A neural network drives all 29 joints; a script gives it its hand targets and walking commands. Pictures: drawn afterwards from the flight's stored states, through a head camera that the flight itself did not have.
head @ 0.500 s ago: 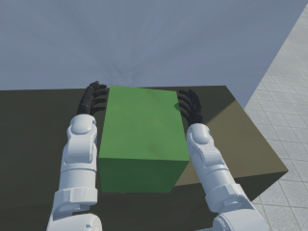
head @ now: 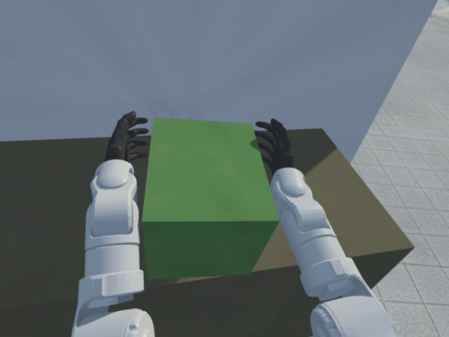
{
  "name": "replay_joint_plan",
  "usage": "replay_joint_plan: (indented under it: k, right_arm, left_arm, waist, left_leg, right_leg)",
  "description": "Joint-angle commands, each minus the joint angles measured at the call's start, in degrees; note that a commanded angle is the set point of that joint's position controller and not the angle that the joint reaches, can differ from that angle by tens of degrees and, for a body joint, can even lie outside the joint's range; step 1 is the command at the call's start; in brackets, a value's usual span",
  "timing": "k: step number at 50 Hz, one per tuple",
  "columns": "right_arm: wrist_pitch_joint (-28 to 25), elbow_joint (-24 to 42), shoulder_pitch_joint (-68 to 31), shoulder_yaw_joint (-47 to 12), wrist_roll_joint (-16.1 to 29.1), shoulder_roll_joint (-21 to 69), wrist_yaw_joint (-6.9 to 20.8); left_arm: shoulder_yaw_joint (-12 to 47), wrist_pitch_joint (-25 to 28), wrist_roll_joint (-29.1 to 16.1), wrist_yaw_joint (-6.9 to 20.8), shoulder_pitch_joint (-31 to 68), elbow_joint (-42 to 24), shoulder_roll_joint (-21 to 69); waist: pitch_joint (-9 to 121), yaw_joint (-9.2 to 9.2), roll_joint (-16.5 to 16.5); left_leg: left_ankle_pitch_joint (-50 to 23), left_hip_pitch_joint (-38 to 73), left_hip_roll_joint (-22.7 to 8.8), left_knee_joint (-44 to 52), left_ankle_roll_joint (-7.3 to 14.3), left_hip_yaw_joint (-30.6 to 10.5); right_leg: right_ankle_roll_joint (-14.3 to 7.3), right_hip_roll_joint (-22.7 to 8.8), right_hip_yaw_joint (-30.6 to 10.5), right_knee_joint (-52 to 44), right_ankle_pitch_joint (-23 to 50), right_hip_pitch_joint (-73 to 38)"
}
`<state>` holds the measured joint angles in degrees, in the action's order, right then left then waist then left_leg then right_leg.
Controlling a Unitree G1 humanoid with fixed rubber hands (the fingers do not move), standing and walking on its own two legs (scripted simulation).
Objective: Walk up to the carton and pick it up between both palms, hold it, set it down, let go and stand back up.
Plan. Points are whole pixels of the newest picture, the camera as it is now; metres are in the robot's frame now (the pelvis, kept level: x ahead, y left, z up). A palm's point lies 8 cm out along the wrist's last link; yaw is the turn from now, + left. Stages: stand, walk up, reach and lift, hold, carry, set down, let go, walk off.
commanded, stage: reach and lift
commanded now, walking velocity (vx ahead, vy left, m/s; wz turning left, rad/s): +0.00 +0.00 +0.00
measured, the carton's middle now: (202, 197) +0.34 +0.02 +0.11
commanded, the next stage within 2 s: hold in 0.52 s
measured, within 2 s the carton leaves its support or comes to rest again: neither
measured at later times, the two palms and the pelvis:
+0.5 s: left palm (117, 154) +0.36 +0.16 +0.18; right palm (282, 159) +0.36 -0.11 +0.17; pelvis +0.00 +0.01 +0.00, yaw +0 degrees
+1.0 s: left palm (115, 150) +0.35 +0.15 +0.20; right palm (286, 156) +0.35 -0.12 +0.19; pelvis -0.01 +0.00 +0.00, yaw +0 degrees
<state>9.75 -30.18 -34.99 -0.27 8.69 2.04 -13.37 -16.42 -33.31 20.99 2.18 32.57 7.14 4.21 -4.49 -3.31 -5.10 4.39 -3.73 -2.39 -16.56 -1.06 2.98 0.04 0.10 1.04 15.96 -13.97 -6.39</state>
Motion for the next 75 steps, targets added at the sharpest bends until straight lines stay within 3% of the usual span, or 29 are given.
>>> replay_joint_plan:
  k: [1, 2, 3, 4, 9, 10, 16, 17, 22, 27, 34, 35, 36, 37, 41, 42, 44, 47, 49, 54, 60, 65, 70, 75]
  right_arm:
    - [-2.8, 13.2, -36.7, -21.8, 1.7, 28.6, 4.2]
    - [-3.0, 14.5, -37.4, -22.5, 2.0, 28.8, 4.1]
    - [-2.6, 13.6, -36.6, -21.9, 1.8, 28.3, 4.1]
    - [-2.5, 13.9, -37.4, -22.0, 1.7, 28.3, 4.1]
    - [-2.4, 16.2, -39.2, -22.1, 2.5, 28.5, 3.8]
    - [-1.9, 14.5, -38.8, -21.7, 2.4, 28.0, 3.9]
    - [-1.5, 17.0, -38.4, -22.3, 3.4, 27.2, 3.8]
    - [-1.2, 16.5, -38.5, -22.6, 3.9, 27.4, 3.7]
    - [-0.3, 16.9, -38.5, -22.0, 3.5, 26.4, 3.5]
    - [-0.1, 19.0, -38.9, -23.1, 4.4, 27.3, 3.6]
    - [1.1, 17.2, -38.4, -22.2, 3.7, 27.2, 3.5]
    - [1.1, 17.7, -38.2, -22.2, 3.6, 26.9, 3.3]
    - [1.4, 17.0, -37.9, -22.1, 3.8, 27.6, 3.3]
    - [1.5, 17.4, -38.3, -21.9, 3.9, 27.2, 3.2]
    - [1.8, 15.5, -39.4, -20.4, 3.0, 27.4, 3.6]
    - [1.7, 15.6, -40.6, -20.7, 3.1, 28.0, 3.7]
    - [1.3, 18.0, -42.0, -21.0, 3.5, 28.0, 3.8]
    - [1.4, 17.2, -42.1, -20.8, 3.6, 27.8, 3.6]
    - [1.8, 16.3, -42.2, -21.3, 3.9, 28.1, 3.6]
    - [2.6, 13.5, -40.5, -20.0, 2.7, 27.1, 3.6]
    - [1.4, 16.9, -42.6, -21.0, 3.8, 27.9, 3.9]
    - [1.7, 17.7, -39.9, -21.9, 4.5, 27.0, 3.3]
    - [2.7, 17.5, -36.9, -22.0, 4.5, 25.8, 3.2]
    - [2.2, 22.1, -38.2, -24.2, 6.0, 26.2, 2.8]
  left_arm:
    - [25.2, 0.4, -5.4, 7.4, 26.7, 0.1, 30.5]
    - [25.4, 0.2, -5.8, 7.5, 27.0, -1.4, 30.6]
    - [25.7, 0.2, -5.7, 7.4, 27.7, -1.9, 30.3]
    - [24.6, 0.0, -5.2, 7.4, 27.6, -1.3, 30.0]
    - [26.6, -0.7, -6.3, 7.1, 29.1, -3.7, 30.7]
    - [26.0, -1.2, -5.7, 7.0, 27.9, -1.2, 30.4]
    - [28.0, -1.5, -6.8, 6.6, 28.5, -5.9, 30.6]
    - [27.6, -1.6, -6.5, 6.6, 28.4, -6.2, 30.4]
    - [26.4, -3.0, -5.3, 7.0, 26.4, -4.7, 29.7]
    - [27.5, -3.0, -6.4, 6.9, 27.8, -8.3, 30.6]
    - [27.2, -3.9, -6.0, 6.8, 28.4, -6.8, 29.9]
    - [27.7, -4.1, -6.0, 6.9, 28.2, -6.9, 30.0]
    - [26.9, -4.2, -5.5, 7.0, 28.5, -7.1, 29.8]
    - [27.0, -4.6, -5.5, 7.2, 28.1, -6.4, 30.1]
    - [25.9, -4.8, -5.2, 7.5, 30.7, -5.8, 29.3]
    - [25.4, -4.8, -4.8, 7.3, 31.6, -5.5, 29.3]
    - [26.1, -5.0, -5.5, 7.2, 30.4, -5.3, 30.6]
    - [25.7, -5.2, -5.3, 7.3, 31.4, -4.6, 30.1]
    - [25.3, -5.4, -5.2, 7.1, 31.3, -4.5, 30.1]
    - [23.4, -6.1, -3.7, 7.8, 30.8, -3.3, 28.8]
    - [25.5, -5.5, -5.1, 7.5, 30.9, -6.3, 30.6]
    - [28.2, -5.1, -6.1, 7.2, 29.7, -8.7, 30.5]
    - [26.6, -6.1, -4.9, 7.6, 26.7, -8.4, 29.1]
    - [28.6, -6.2, -5.9, 7.4, 26.9, -12.3, 29.4]
  waist:
    - [17.9, -0.92, 3.7]
    - [19.1, -0.45, 3.9]
    - [18.8, -1.63, 4.3]
    - [18.9, -0.24, 4.4]
    - [21.0, -1.12, 5.0]
    - [18.8, -0.8, 4.9]
    - [22.4, -1.71, 5.8]
    - [22.3, -1.05, 6.2]
    - [19.2, -0.78, 4.6]
    - [22.1, -0.85, 5.1]
    - [19.2, -1.1, 4.6]
    - [19.4, -1.77, 5.0]
    - [18.6, -1.04, 5.4]
    - [18.5, -1.69, 5.3]
    - [17.1, -1.38, 5.1]
    - [16.9, -0.57, 4.4]
    - [19.6, -0.59, 4.3]
    - [18.7, -1.14, 4.4]
    - [18.1, -0.08, 3.9]
    - [15.8, -0.67, 3.5]
    - [19.5, -0.82, 4.5]
    - [20.8, -2.39, 5.5]
    - [17.8, -2.04, 5.0]
    - [21.2, -1.66, 5.9]
  left_leg:
    - [-6.4, 19.7, 3.2, -1.4, 1.0, 1.3]
    - [-6.9, 20.0, 3.1, -1.7, 1.0, 1.1]
    - [-7.4, 20.3, 3.1, -1.8, 0.9, 1.2]
    - [-6.4, 19.7, 3.0, -1.5, 1.1, 1.0]
    - [-9.0, 20.9, 3.2, -2.2, 0.8, 1.1]
    - [-8.1, 20.1, 2.9, -1.9, 0.8, 0.9]
    - [-11.7, 23.0, 2.9, -2.7, 0.0, 0.6]
    - [-12.3, 23.0, 3.0, -3.0, 0.0, 0.7]
    - [-11.3, 21.9, 2.9, -2.4, 0.4, 0.8]
    - [-12.2, 22.6, 2.8, -2.5, 0.2, 0.9]
    - [-8.6, 21.4, 2.7, -1.7, 0.6, 0.8]
    - [-9.0, 21.4, 3.0, -1.8, 0.5, 0.7]
    - [-8.3, 21.3, 3.0, -1.6, 0.6, 0.9]
    - [-7.9, 21.5, 3.1, -1.4, 0.5, 1.1]
    - [-3.4, 19.4, 3.0, -0.4, 1.0, 1.3]
    - [-2.7, 19.1, 2.9, 0.0, 1.3, 1.5]
    - [-5.0, 20.1, 2.8, -0.6, 1.5, 1.2]
    - [-4.8, 19.9, 2.9, -0.8, 1.4, 1.3]
    - [-4.2, 19.8, 2.9, -0.6, 1.7, 1.4]
    - [-2.5, 18.9, 3.1, 0.4, 2.1, 1.9]
    - [-7.0, 20.7, 3.0, -0.8, 1.5, 1.6]
    - [-10.6, 22.4, 3.0, -2.2, 0.5, 0.8]
    - [-9.7, 22.0, 2.9, -1.4, 0.6, 1.0]
    - [-14.2, 23.3, 3.0, -3.0, 0.0, 0.6]
  right_leg:
    - [4.9, 2.1, 3.3, -4.1, 14.9, 12.8]
    - [4.8, 2.2, 3.3, -3.8, 15.3, 13.0]
    - [4.6, 2.0, 3.5, -3.7, 15.8, 13.1]
    - [4.6, 2.1, 3.3, -4.0, 14.7, 13.4]
    - [4.7, 2.5, 3.7, -3.7, 15.8, 12.3]
    - [4.4, 2.5, 3.7, -3.9, 14.6, 13.1]
    - [4.4, 2.9, 4.1, -3.5, 16.6, 12.2]
    - [4.4, 3.0, 3.8, -3.5, 17.3, 12.5]
    - [4.4, 3.1, 3.8, -3.9, 16.3, 12.1]
    - [4.5, 3.1, 3.8, -3.5, 17.4, 11.6]
    - [4.5, 2.8, 3.7, -3.9, 14.2, 12.8]
    - [4.5, 2.7, 3.7, -3.9, 15.0, 12.2]
    - [4.6, 2.5, 3.6, -3.8, 14.9, 12.4]
    - [4.7, 2.6, 3.8, -4.0, 14.4, 12.4]
    - [4.5, 2.1, 3.6, -4.6, 10.0, 13.7]
    - [4.5, 2.1, 3.5, -4.6, 8.7, 13.9]
    - [4.2, 2.5, 3.6, -4.1, 10.5, 12.9]
    - [4.6, 2.3, 3.5, -4.3, 11.0, 13.1]
    - [4.7, 2.2, 3.1, -4.4, 10.7, 13.1]
    - [4.9, 2.0, 3.2, -4.7, 9.4, 12.6]
    - [4.6, 2.5, 3.3, -4.1, 12.4, 11.7]
    - [4.8, 2.9, 3.7, -3.7, 15.9, 11.8]
    - [4.8, 2.8, 3.8, -4.1, 15.6, 11.3]
    - [4.8, 3.0, 3.6, -3.2, 19.7, 10.3]
